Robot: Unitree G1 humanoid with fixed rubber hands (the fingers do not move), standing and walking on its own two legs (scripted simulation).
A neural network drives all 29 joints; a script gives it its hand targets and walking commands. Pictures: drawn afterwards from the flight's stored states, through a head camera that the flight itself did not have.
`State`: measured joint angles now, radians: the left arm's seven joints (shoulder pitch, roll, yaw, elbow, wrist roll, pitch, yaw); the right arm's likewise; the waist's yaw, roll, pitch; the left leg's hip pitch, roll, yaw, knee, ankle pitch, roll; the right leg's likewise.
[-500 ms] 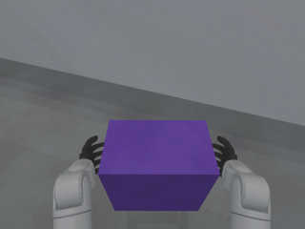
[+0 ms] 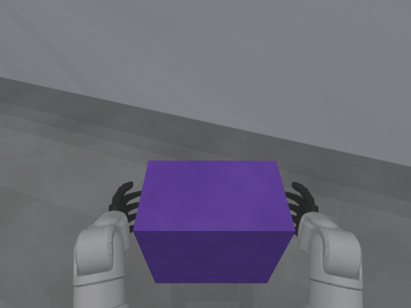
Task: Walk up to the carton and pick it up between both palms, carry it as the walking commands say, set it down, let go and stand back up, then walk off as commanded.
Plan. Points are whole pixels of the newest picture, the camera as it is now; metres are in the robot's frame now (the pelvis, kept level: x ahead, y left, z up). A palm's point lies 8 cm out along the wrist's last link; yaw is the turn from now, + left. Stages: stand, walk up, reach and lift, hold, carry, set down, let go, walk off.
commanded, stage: carry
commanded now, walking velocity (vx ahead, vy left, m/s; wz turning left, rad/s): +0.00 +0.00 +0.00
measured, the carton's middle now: (211, 226) +0.28 +0.00 +0.00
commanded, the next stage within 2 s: hold in 0.86 s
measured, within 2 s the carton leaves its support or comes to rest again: neither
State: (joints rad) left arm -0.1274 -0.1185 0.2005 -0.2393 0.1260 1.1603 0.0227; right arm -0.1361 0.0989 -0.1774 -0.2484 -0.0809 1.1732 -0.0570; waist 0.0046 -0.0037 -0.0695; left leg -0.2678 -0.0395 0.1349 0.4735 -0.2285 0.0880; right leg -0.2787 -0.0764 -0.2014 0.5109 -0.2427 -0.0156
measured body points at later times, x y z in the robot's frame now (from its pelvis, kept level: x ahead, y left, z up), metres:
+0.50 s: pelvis +0.00 +0.00 +0.00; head -0.02 +0.00 +0.45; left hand +0.27 +0.17 +0.05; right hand +0.27 -0.17 +0.05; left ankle +0.02 +0.06 -0.74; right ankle +0.02 -0.10 -0.74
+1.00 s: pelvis -0.01 -0.01 +0.00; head -0.01 -0.01 +0.45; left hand +0.26 +0.16 +0.00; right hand +0.26 -0.18 +0.01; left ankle +0.02 +0.06 -0.74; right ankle +0.02 -0.12 -0.74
